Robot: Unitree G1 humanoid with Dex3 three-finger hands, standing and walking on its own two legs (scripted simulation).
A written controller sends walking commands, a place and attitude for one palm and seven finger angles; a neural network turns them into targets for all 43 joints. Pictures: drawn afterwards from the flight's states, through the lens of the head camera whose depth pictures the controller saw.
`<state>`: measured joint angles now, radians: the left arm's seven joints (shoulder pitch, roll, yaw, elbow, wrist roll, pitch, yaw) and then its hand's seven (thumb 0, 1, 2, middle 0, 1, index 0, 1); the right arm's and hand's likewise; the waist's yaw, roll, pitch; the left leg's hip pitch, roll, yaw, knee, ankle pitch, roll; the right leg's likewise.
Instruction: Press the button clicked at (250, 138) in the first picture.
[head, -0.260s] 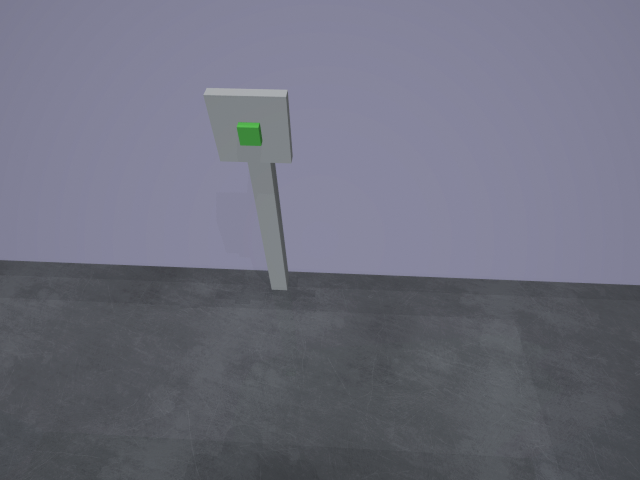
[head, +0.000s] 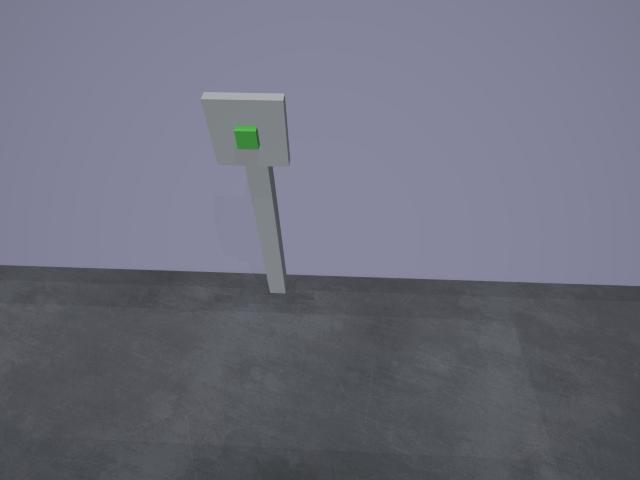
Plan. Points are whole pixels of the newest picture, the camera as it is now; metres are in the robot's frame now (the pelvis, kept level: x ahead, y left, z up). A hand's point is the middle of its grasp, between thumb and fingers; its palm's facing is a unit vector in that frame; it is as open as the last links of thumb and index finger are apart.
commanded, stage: stand and wait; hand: left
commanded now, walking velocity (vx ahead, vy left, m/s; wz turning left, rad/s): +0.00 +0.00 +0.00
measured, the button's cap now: (247, 137) +0.82 +0.22 -0.05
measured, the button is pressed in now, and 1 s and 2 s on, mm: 0 0 0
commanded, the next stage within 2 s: look at it before walking up in 0.04 s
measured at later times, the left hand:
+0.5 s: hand out of the picture +0.06 +0.23 -0.16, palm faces -0.02 -0.95 -0.32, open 7.4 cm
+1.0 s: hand out of the picture +0.07 +0.21 -0.17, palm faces +0.00 -0.96 -0.28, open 7.4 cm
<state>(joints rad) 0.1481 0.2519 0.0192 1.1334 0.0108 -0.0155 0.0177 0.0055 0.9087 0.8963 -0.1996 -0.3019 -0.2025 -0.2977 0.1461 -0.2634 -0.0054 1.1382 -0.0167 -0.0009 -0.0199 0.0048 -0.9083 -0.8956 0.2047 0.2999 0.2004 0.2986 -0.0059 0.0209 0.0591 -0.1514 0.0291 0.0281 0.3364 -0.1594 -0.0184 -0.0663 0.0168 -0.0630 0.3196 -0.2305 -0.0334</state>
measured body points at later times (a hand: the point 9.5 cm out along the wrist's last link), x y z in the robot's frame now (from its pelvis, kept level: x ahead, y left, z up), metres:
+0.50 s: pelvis +0.00 +0.00 +0.00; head +0.03 -0.01 +0.45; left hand +0.07 +0.28 -0.14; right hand +0.06 -0.28 -0.15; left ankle +0.01 +0.13 -0.75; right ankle -0.03 -0.09 -0.75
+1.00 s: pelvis +0.03 +0.00 -0.01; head +0.03 -0.01 +0.44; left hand +0.07 +0.26 -0.15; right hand +0.05 -0.26 -0.16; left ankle +0.01 +0.13 -0.75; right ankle -0.03 -0.09 -0.75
